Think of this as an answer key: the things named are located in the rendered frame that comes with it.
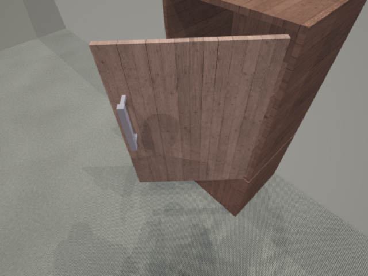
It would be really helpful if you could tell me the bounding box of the cupboard door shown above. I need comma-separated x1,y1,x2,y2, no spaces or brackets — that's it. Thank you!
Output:
89,34,291,182

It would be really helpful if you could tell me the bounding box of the handle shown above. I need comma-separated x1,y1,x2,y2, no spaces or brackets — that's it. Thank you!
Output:
116,95,138,151

